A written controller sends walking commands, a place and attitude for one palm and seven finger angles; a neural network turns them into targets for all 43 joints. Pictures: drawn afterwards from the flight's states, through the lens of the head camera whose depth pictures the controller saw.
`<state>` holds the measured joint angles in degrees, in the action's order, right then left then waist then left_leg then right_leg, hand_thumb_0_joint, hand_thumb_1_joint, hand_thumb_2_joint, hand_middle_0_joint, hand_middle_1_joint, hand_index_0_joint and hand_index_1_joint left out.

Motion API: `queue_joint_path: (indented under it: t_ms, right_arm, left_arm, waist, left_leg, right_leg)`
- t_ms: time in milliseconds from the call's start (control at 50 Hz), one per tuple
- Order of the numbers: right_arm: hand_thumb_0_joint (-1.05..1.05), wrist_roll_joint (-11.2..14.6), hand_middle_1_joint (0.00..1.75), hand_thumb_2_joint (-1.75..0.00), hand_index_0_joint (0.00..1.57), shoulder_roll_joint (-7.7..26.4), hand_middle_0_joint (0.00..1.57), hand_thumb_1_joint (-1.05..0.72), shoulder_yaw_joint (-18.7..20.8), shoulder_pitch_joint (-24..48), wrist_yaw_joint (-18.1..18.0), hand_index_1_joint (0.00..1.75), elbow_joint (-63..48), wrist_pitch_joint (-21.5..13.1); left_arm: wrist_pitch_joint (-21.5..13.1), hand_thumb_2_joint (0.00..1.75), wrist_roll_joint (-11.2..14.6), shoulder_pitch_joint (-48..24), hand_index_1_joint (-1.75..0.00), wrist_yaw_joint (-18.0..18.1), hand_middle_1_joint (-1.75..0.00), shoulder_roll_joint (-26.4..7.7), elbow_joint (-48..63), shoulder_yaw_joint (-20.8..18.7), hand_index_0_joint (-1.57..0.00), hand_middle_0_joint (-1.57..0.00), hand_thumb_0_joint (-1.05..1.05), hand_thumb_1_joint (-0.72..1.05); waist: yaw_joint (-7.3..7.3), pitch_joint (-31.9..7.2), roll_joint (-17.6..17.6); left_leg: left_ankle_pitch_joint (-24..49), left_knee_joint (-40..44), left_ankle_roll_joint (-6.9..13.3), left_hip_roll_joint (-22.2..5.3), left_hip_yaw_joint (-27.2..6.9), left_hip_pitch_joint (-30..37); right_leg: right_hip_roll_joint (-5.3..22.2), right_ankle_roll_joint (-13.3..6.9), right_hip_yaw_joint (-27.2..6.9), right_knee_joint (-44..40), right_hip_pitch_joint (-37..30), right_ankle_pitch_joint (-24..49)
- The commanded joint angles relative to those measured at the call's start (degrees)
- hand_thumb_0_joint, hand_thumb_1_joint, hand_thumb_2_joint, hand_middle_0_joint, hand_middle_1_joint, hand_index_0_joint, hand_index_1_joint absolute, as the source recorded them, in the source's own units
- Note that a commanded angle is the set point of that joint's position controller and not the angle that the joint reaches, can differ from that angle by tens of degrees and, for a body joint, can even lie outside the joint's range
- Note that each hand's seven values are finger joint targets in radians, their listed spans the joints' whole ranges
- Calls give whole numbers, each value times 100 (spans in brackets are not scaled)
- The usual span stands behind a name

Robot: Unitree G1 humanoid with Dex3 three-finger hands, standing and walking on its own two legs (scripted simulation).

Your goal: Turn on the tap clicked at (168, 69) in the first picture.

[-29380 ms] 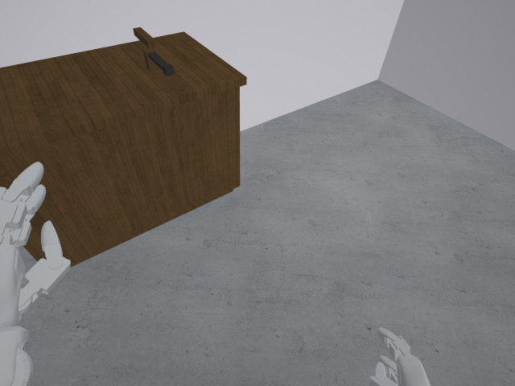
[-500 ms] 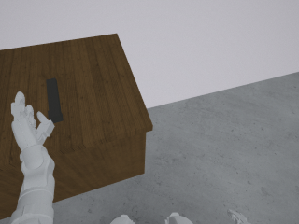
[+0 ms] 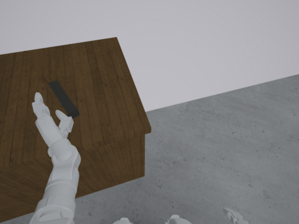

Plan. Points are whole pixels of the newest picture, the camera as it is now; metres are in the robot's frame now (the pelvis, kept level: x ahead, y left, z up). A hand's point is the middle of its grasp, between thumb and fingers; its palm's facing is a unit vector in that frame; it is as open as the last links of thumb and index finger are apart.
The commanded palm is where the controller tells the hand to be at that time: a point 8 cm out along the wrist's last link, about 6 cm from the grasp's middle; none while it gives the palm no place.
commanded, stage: push the lever round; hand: left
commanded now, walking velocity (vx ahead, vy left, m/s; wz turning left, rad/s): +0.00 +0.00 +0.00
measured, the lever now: (72, 111) +0.41 +0.23 +0.05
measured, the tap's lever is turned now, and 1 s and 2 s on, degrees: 20 48 77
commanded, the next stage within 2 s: lift the hand up off the lever in 1.88 s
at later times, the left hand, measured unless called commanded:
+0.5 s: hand (87, 113) +0.40 +0.19 +0.05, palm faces +0.71 -0.70 -0.09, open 7.7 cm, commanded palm +0.35 +0.21 +0.05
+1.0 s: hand (97, 103) +0.44 +0.17 +0.04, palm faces +0.76 -0.64 -0.10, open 7.8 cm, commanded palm +0.39 +0.18 +0.05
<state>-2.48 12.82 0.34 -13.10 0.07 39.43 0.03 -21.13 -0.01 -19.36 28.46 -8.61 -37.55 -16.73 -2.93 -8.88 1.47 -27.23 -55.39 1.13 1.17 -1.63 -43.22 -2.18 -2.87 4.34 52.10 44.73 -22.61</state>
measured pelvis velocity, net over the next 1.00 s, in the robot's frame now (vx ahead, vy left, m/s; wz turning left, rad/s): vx -0.01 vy -0.01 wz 0.01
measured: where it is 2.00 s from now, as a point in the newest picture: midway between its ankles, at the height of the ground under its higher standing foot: outside the picture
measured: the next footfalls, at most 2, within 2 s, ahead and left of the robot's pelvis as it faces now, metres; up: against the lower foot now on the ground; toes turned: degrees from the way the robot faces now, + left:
none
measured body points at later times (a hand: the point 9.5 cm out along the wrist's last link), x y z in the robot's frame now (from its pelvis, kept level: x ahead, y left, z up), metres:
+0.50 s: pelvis +0.00 -0.01 +0.00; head +0.05 -0.01 +0.45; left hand +0.36 +0.22 +0.05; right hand +0.11 -0.26 -0.12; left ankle -0.01 +0.10 -0.68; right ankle +0.03 -0.09 -0.68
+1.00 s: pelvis -0.01 -0.01 -0.01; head +0.07 +0.00 +0.44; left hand +0.40 +0.20 +0.05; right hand +0.08 -0.25 -0.14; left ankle -0.01 +0.10 -0.68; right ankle +0.03 -0.09 -0.68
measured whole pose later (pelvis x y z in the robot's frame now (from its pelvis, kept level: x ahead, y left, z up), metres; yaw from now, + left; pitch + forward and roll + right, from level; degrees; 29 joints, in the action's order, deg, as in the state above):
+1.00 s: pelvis -0.01 -0.01 -0.01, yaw +1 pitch +18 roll -1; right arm -6.7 11.1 1.5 -12.5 2.2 43.2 1.6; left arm -18.5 -9.0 -40.8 51.5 -2.6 -56.3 -19.4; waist -6.0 -10.0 1.5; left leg -26.5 -56.9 0.3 1.2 -2.8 -48.6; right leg -2.0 -3.7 5.6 53.5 49.7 -22.2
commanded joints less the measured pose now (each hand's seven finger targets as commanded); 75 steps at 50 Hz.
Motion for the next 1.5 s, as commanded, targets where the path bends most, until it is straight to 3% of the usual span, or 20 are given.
queue_joint_path:
  t_ms: [0,60,100,180,200,260,300,380,400,480,520,600,760,800,1000,1060,1200,1220,1420,1480]
  right_arm:
    - [0,-27,30,-90,20,808,20,-90,326,-35,-66,30,-529,-170]
    - [0,-39,30,-90,20,776,20,-90,329,13,-52,30,-511,-174]
    - [0,-56,30,-90,20,782,20,-90,345,31,-78,30,-479,-172]
    - [0,-85,30,-90,20,738,20,-90,340,69,-62,30,-433,-182]
    - [0,-97,30,-90,20,749,20,-90,354,25,-78,30,-395,-164]
    - [0,-118,30,-90,20,693,20,-90,349,65,-28,30,-383,-151]
    - [0,-133,30,-90,20,712,20,-90,360,55,-39,30,-341,-133]
    - [0,-162,30,-90,20,666,20,-90,373,94,8,30,-375,-119]
    - [0,-176,30,-90,20,687,20,-90,377,58,-5,30,-340,-103]
    - [0,-211,30,-90,20,633,20,-90,374,104,50,30,-333,-82]
    - [0,-213,30,-90,20,631,20,-90,360,122,38,30,-298,-60]
    - [0,-253,30,-90,20,618,20,-90,374,140,19,30,-269,-61]
    - [0,-332,30,-90,20,567,20,-90,352,76,66,30,-195,-24]
    - [0,-352,30,-90,20,585,20,-90,366,35,70,30,-148,-19]
    - [0,-490,30,-90,20,588,20,-90,397,-193,220,30,-46,29]
    - [0,-508,30,-90,20,586,20,-90,397,-215,254,30,-27,11]
    - [0,-590,30,-90,20,591,20,-90,420,-363,320,30,89,-54]
    - [0,-597,30,-90,20,570,20,-90,408,-363,344,30,76,-58]
    - [0,-672,30,-90,20,588,20,-90,399,-507,397,30,224,-195]
    - [0,-694,30,-90,20,580,20,-90,399,-591,414,30,211,-240]
  left_arm:
    - [-377,90,-268,-1787,-15,317,-15,-770,1160,98,-15,-15,0,90]
    - [-374,90,-338,-2061,-15,461,-15,-520,1090,331,-15,-15,0,90]
    - [-383,90,-386,-2122,-15,601,-15,-682,1122,165,-15,-15,0,90]
    - [-359,90,-472,-2418,-15,828,-15,-464,913,316,-15,-15,0,90]
    - [-357,90,-519,-2382,-15,905,-15,-636,910,127,-15,-15,0,90]
    - [-324,90,-595,-2538,-15,1051,-15,-284,817,423,-15,-15,0,90]
    - [-292,90,-640,-2582,-15,1184,-15,-412,668,257,-15,-15,0,90]
    - [-268,90,-655,-2707,-15,1374,-15,-136,642,421,-15,-15,0,90]
    - [-245,90,-685,-2703,-15,1450,-15,-326,549,206,-15,-15,0,90]
    - [-200,90,-803,-2873,-15,1602,-15,-3,392,450,-15,-15,0,90]
    - [-163,90,-846,-3143,-15,1675,-15,-25,235,432,-15,-15,0,90]
    - [-203,90,-853,-3383,-15,1855,-15,-248,211,122,-15,-15,0,90]
    - [-144,90,-1002,-4117,-15,2081,-15,14,-338,231,-15,-15,0,90]
    - [-116,90,-1004,-4095,-15,2160,-15,-166,-530,-33,-15,-15,0,90]
    - [-11,90,-1228,-4611,-15,2473,-15,55,-901,-51,-15,-15,0,90]
    - [47,90,-1209,-4954,-15,2531,-15,273,-1023,88,-15,-15,0,90]
    - [127,90,-1345,-5212,-15,2788,-15,74,-1216,-264,-15,-15,0,90]
    - [150,90,-1369,-5246,-15,2792,-15,244,-1254,-121,-15,-15,0,90]
    - [346,90,-1512,-5942,-15,3099,-15,114,-1731,-361,-15,-15,0,90]
    - [391,90,-1518,-5907,-15,3195,-15,-15,-1809,-545,-15,-15,0,90]
  waist:
    - [-47,-1685,61]
    - [-102,-1657,25]
    - [-75,-1734,70]
    - [-135,-1806,-58]
    - [-78,-1850,16]
    - [-121,-1900,106]
    - [-121,-1835,15]
    - [-143,-2016,-135]
    - [-89,-1990,-111]
    - [-147,-1915,-138]
    - [-241,-1765,-190]
    - [-184,-1986,-105]
    - [-366,-2013,-106]
    - [-316,-2075,-80]
    - [-376,-2381,198]
    - [-521,-2326,-88]
    - [-453,-2498,7]
    - [-504,-2493,58]
    - [-709,-2501,21]
    - [-663,-2729,-101]
  left_leg:
    - [1760,729,-160,-77,-185,675]
    - [1599,739,-138,-62,-183,657]
    - [1537,725,-120,-57,-168,643]
    - [1488,697,-84,-29,-118,581]
    - [1568,715,-118,-42,-150,622]
    - [1625,694,-130,-37,-127,669]
    - [1577,698,-137,-47,-159,612]
    - [1628,657,-101,-29,-90,573]
    - [1618,681,-127,-35,-121,535]
    - [1560,672,-114,-42,-90,512]
    - [1369,688,-95,-45,-92,410]
    - [1271,618,-74,-12,-49,327]
    - [1219,565,-73,-11,-43,253]
    - [1200,536,-86,-4,-60,186]
    - [1781,444,-229,-57,-130,392]
    - [1700,424,-197,-64,-130,327]
    - [1830,381,-240,-66,-159,292]
    - [1851,376,-230,-71,-143,323]
    - [1667,318,-173,-73,-142,100]
    - [1772,293,-131,-51,-88,50]
  right_leg:
    - [145,97,-339,-639,-1398,1566]
    - [170,100,-351,-679,-1358,1435]
    - [179,103,-394,-708,-1416,1406]
    - [217,127,-411,-738,-1471,1454]
    - [201,110,-392,-707,-1487,1477]
    - [214,105,-371,-696,-1436,1513]
    - [206,103,-367,-721,-1423,1441]
    - [237,127,-387,-737,-1591,1628]
    - [224,114,-383,-723,-1584,1574]
    - [241,110,-342,-728,-1486,1496]
    - [261,126,-360,-786,-1397,1305]
    - [273,140,-439,-818,-1528,1266]
    - [280,149,-371,-776,-1295,1178]
    - [265,148,-370,-755,-1290,1135]
    - [202,96,-193,-532,-1028,1466]
    - [200,128,-176,-570,-959,1388]
    - [190,116,-140,-513,-957,1483]
    - [190,122,-132,-503,-884,1478]
    - [228,176,-150,-578,-738,1403]
    - [242,201,-179,-625,-975,1706]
